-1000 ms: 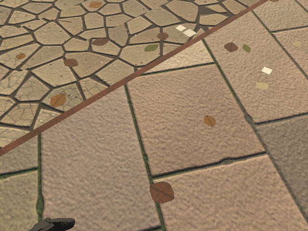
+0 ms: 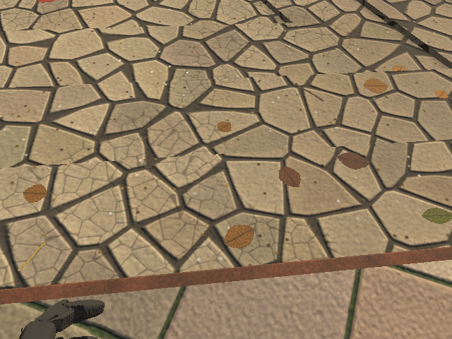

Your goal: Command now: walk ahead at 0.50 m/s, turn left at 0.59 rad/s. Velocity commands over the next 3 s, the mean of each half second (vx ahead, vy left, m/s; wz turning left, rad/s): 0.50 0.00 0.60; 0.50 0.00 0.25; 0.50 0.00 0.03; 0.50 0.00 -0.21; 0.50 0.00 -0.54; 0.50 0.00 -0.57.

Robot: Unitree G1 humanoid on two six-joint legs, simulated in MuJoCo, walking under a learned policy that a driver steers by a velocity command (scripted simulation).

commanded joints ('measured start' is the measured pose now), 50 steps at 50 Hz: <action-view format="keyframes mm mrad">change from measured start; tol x32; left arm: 1 -73 119 36 -86 -7 -30 -9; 6 357 247 88 7 11 -29 1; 50 -42 76 4 -6 -9 -5 -33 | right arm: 1 14 -158 -45 -45 2 0 -11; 26 -340 -53 -1 -224 0 9 68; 32 113 -259 -71 -139 -2 6 34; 50 22 -155 -32 16 -4 -43 1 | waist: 1 26 158 -16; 6 137 -298 -382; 25 168 -13 61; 32 -30 242 -454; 50 4 84 48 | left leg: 1 -26 254 -238 -20 228 123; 8 -703 126 4 937 -144 -60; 29 -164 58 264 160 171 61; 32 531 490 -659 -54 7 339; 38 -34 317 -121 -168 365 201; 50 -21 289 48 -134 203 132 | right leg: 1 109 30 -10 -48 -63 -28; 4 492 -41 21 -84 -105 -119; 6 977 -397 704 -206 -476 -328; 12 465 -218 154 -344 -259 -224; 29 625 -225 -293 17 602 -153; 30 437 -188 -307 253 436 -118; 31 0 -35 -291 647 -403 -52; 33 -194 -12 -27 849 -575 -58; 50 -18 -65 -41 -23 206 -49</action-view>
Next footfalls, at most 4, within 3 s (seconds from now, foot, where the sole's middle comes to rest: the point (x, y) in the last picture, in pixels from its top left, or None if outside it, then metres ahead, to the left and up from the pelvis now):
0.08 right None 0.23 -0.14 -0.78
0.60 left None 0.44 0.19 -0.78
1.16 right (176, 236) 0.82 0.09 -0.81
1.66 left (82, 193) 1.02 0.43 -0.81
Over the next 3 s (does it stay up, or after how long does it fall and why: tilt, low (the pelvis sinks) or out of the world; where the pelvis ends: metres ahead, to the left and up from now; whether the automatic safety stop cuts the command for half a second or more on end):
stays up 1.65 0.33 -0.07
